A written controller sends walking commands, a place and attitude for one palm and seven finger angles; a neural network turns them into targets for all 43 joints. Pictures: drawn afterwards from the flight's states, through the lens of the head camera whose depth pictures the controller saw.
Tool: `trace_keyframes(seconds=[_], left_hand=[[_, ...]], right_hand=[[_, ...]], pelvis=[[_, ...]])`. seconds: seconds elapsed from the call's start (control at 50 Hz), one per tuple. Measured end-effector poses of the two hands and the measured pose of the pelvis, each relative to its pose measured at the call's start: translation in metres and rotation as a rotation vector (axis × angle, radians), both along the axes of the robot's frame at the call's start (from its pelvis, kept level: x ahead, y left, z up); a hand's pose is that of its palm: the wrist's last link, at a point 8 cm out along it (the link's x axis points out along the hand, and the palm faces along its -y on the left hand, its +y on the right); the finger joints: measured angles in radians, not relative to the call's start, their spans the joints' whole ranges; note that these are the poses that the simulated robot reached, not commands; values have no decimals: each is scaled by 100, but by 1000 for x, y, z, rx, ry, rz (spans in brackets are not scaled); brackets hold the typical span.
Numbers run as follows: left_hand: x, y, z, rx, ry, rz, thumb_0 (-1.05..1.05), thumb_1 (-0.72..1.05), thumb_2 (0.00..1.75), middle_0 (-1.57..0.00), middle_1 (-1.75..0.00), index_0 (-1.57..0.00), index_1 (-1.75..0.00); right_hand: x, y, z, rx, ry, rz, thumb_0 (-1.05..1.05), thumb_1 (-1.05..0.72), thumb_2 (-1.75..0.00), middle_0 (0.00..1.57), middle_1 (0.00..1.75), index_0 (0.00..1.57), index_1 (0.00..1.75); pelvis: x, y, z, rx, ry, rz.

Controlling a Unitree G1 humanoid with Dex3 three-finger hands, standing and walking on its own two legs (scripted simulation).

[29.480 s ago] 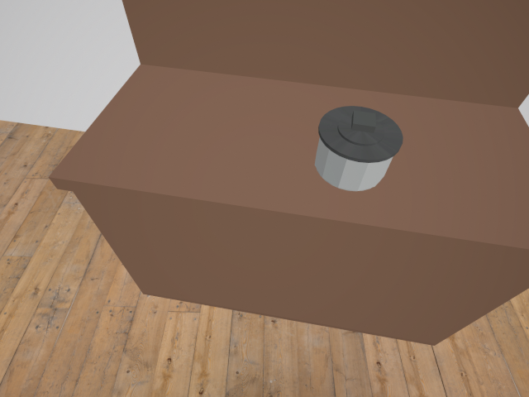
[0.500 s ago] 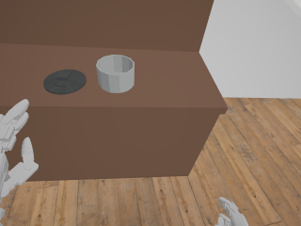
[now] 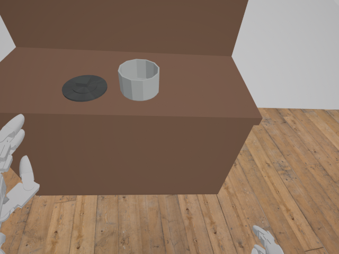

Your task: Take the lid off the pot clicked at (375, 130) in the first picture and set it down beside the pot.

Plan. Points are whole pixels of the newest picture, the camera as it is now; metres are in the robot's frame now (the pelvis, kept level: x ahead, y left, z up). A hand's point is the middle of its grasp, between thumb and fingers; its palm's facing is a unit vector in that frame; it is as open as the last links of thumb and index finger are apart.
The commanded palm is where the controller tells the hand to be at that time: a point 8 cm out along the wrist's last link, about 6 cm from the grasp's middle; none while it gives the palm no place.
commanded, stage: stop stepping back and stand still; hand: left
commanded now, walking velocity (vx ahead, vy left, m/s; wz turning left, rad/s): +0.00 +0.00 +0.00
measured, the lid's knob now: (83, 81) +0.71 +0.37 -0.01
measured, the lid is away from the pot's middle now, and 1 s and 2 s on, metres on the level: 0.22 0.22 0.22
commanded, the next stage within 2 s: let the arm hang, fingers relaxed in 0.78 s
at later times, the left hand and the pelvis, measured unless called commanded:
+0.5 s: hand out of the picture +0.06 +0.18 -0.18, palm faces +0.09 -0.98 -0.15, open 7.0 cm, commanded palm none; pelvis +0.04 +0.00 +0.00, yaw +3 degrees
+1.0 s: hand out of the picture +0.04 +0.14 -0.17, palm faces +0.08 -0.98 -0.18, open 7.3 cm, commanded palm none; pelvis +0.05 -0.02 +0.00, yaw +2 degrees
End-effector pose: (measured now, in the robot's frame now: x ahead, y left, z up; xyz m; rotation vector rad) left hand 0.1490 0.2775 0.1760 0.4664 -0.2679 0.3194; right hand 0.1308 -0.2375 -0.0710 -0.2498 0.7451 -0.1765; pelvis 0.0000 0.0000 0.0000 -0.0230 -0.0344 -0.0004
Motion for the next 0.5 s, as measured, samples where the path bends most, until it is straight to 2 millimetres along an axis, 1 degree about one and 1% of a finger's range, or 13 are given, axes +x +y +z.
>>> trace_keyframes(seconds=[0.06, 0.14, 0.16, 0.18, 0.2, 0.24, 0.26, 0.28, 0.32, 0.34, 0.38, 0.42, 0.5], left_hand=[[10, 2, 0, 18, 16, 12, 1, 89, 90, -22, -30, -21, -30], [21, -4, 0, 26, 44, -5, 1, 89, 90, -21, -30, -21, -30], [26, -4, -8, 40, 70, -17, 1, 89, 90, -21, -30, -21, -30], [34, -2, -26, 34, 135, -21, 1, 89, 90, -21, -30, -20, -30], [42, 2, -51, 0, 228, -10, 0, 89, 90, -21, -30, -20, -30], [52, 10, -116, -111, 459, 43, 0, 90, 90, -21, -30, -20, -30], [51, 11, -150, -177, 580, 76, 0, 90, 90, -21, -30, -20, -30], [47, 9, -183, -243, 700, 105, 0, 90, 90, -20, -30, -20, -30], [28, -3, -242, -359, 928, 143, 0, 90, 90, -20, -30, -20, -30], [15, -12, -267, -405, 1035, 148, 0, 91, 90, -20, -30, -20, -29], [-15, -33, -303, -481, 1225, 141, 0, 91, 90, -20, -30, -19, -29], [-48, -55, -324, -543, 1380, 128, 1, 91, 90, -20, -30, -19, -29], [-101, -52, -332, -584, 1521, 229, -1, 99, 90, -21, -30, -20, -30]], right_hand=[[10, 7, 2, 23, -16, 12, 1, -91, -90, 20, 30, 20, 30], [26, 14, 3, 48, -24, 43, 1, -91, -90, 20, 30, 20, 30], [31, 14, 0, 60, -23, 59, 1, -91, -90, 20, 30, 20, 30], [35, 12, -6, 72, -7, 73, 1, -90, -90, 20, 30, 20, 30], [37, 10, -13, 80, 20, 79, 1, -90, -90, 20, 30, 20, 30], [39, 6, -28, 84, 86, 75, 1, -90, -90, 20, 30, 20, 30], [38, 4, -34, 81, 118, 69, 1, -90, -90, 20, 30, 20, 30], [36, 3, -38, 76, 149, 61, 1, -91, -90, 20, 30, 20, 30], [28, 0, -42, 60, 203, 36, 1, -91, -90, 20, 30, 20, 30], [22, -1, -42, 51, 229, 21, 1, -91, -90, 20, 30, 20, 30], [9, -3, -42, 32, 282, -9, 1, -91, -90, 20, 30, 20, 30], [-8, -4, -42, 17, 346, -36, 0, -91, -90, 20, 30, 20, 29], [-42, -4, -44, 9, 494, -67, 0, -91, -90, 20, 30, 20, 29]], pelvis=[[5, -2, 2, 9, 9, 4], [14, -6, 4, 4, 18, 5], [16, -6, 4, 2, 30, 13], [18, -5, 2, 1, 40, 23], [19, -3, 0, -1, 46, 33], [22, -1, -5, -6, 52, 52], [24, 0, -7, -4, 50, 57], [26, 1, -9, -2, 45, 60], [30, 2, -10, 3, 33, 59], [32, 2, -10, 7, 28, 55], [35, 2, -9, 11, 24, 47], [37, 1, -6, 11, 24, 40], [40, -3, 0, 4, 32, 46]])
